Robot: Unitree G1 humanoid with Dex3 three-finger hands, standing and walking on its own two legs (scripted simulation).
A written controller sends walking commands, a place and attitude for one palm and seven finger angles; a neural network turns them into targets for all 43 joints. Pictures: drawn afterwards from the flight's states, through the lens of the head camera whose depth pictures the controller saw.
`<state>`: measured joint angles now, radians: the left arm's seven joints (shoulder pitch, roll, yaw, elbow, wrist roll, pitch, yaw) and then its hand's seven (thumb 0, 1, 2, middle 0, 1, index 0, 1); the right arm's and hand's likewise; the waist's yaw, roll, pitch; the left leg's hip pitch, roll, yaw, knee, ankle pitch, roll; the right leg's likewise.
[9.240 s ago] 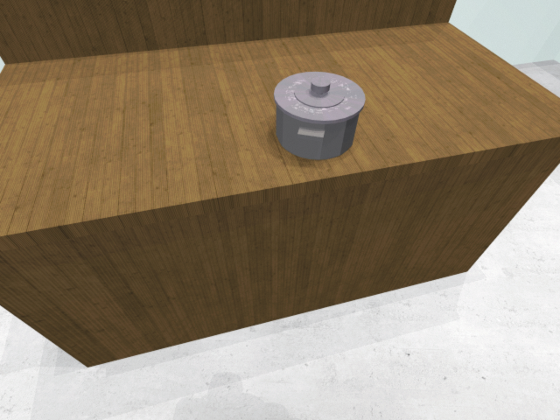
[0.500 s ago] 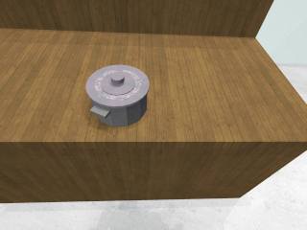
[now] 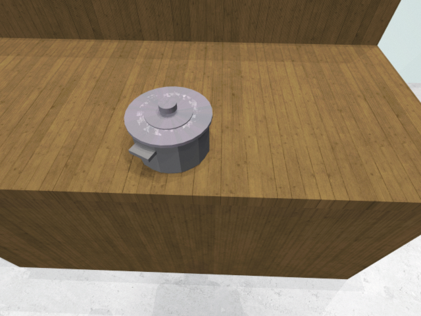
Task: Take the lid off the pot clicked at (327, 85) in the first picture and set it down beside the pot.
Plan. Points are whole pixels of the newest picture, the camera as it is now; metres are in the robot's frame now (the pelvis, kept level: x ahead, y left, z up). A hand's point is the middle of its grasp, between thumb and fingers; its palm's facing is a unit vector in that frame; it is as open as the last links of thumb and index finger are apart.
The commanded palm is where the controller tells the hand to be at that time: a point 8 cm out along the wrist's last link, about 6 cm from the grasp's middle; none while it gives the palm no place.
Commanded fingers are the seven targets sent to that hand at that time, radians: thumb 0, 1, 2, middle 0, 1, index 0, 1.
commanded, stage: come to a stop and stand still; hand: left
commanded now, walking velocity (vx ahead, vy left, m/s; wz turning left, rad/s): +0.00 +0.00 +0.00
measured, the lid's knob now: (167, 105) +0.50 +0.14 +0.11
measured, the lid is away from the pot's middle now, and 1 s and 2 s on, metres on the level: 0.00 0.00 0.00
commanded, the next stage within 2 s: look again from close up in 0.24 s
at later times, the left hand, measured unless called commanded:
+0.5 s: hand out of the picture +0.01 +0.19 -0.18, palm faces +0.01 -0.97 -0.23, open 7.3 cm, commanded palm none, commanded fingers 0.00 0.90 0.90 -0.20 -0.30 -0.20 -0.30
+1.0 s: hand out of the picture -0.09 +0.23 -0.18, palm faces +0.01 -0.98 -0.21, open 7.3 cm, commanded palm none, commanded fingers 0.00 0.90 0.90 -0.20 -0.30 -0.20 -0.30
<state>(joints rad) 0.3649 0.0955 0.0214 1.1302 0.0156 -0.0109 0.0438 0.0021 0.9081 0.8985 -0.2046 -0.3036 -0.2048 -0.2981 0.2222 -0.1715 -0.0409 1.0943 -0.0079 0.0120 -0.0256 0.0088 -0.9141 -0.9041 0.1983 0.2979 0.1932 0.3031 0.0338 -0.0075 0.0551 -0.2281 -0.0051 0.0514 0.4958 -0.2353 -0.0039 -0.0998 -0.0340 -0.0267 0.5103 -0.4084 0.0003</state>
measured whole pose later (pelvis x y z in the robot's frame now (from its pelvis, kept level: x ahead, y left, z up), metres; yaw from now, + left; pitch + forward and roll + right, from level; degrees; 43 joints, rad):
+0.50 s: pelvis -0.02 +0.01 +0.00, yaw -1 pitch -1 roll +0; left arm 0.27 0.16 0.01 1.03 0.02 -0.03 0.07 0.00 0.91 0.90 -0.20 -0.30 -0.20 -0.30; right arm 0.19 -0.19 -0.03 1.02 -0.02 0.00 -0.02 0.00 -0.92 -0.90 0.20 0.30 0.20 0.30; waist 0.00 0.00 0.06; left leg -0.27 0.02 0.06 0.58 -0.29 0.02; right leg -0.12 -0.02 -0.04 0.53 -0.38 0.01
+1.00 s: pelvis -0.07 +0.04 +0.00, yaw +0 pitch -2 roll -1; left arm 0.36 0.20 0.00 1.03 0.02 0.01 0.04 0.00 0.91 0.90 -0.20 -0.30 -0.20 -0.30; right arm 0.28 -0.16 -0.02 1.04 -0.01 0.01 0.00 0.01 -0.93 -0.90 0.20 0.30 0.20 0.30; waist 0.01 -0.02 0.04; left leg -0.31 -0.02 0.06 0.51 -0.18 0.06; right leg -0.18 -0.05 -0.03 0.50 -0.29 0.02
